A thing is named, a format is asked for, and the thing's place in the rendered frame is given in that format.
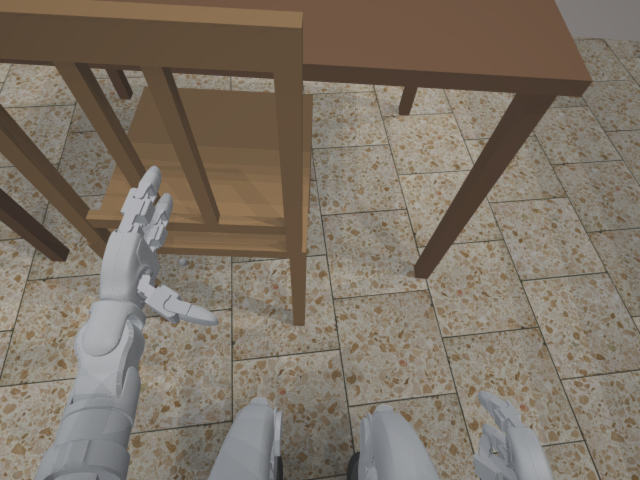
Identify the left robot forearm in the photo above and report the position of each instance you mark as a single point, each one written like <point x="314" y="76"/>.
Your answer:
<point x="92" y="440"/>

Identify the robot right hand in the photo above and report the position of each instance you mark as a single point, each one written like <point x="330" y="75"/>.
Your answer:
<point x="521" y="456"/>

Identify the robot right thigh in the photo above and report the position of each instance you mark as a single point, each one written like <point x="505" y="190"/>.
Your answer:
<point x="389" y="442"/>

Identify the table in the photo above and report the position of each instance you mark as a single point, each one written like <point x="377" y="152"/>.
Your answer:
<point x="510" y="46"/>

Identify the chair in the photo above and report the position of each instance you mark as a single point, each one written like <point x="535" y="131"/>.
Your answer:
<point x="237" y="164"/>

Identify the robot left hand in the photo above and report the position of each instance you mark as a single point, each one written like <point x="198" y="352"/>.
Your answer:
<point x="131" y="250"/>

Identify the right robot shin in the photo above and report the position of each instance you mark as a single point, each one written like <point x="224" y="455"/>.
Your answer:
<point x="365" y="473"/>

